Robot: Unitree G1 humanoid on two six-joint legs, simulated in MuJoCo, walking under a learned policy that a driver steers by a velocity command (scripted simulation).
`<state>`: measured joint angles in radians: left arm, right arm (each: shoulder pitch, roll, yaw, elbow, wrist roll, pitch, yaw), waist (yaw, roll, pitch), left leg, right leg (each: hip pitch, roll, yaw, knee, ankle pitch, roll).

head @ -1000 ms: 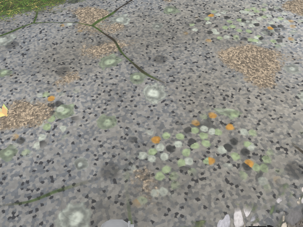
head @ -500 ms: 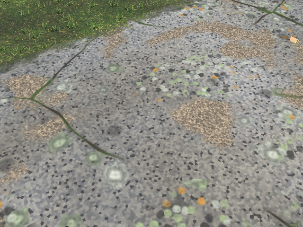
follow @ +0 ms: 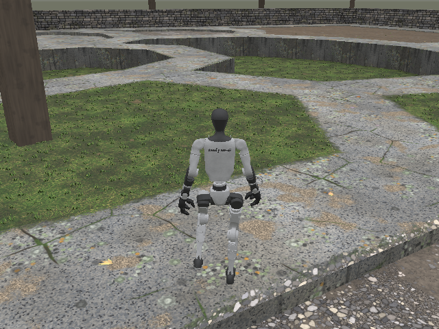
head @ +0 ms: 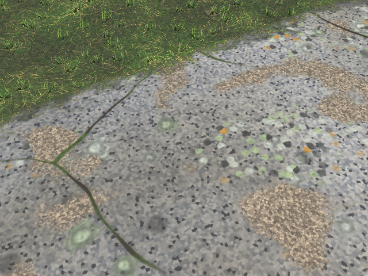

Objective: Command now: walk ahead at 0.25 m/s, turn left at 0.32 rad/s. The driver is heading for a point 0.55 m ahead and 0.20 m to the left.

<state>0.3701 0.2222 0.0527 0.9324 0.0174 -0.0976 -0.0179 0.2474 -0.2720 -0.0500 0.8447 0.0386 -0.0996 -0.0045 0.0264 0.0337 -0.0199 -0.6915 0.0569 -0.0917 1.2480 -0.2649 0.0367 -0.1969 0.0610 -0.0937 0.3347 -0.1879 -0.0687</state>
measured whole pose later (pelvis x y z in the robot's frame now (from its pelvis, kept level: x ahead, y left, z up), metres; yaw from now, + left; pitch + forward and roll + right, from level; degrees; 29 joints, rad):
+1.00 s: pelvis +0.24 +0.09 -0.01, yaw +34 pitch +3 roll +0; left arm 0.41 0.27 0.07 0.81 -0.02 -0.05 0.02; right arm 0.13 -0.26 -0.06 0.58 0.03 0.00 0.05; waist 0.11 0.01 -0.04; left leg -0.56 0.06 0.04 0.72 -0.24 0.02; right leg 0.01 -0.13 -0.22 0.34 -0.39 0.09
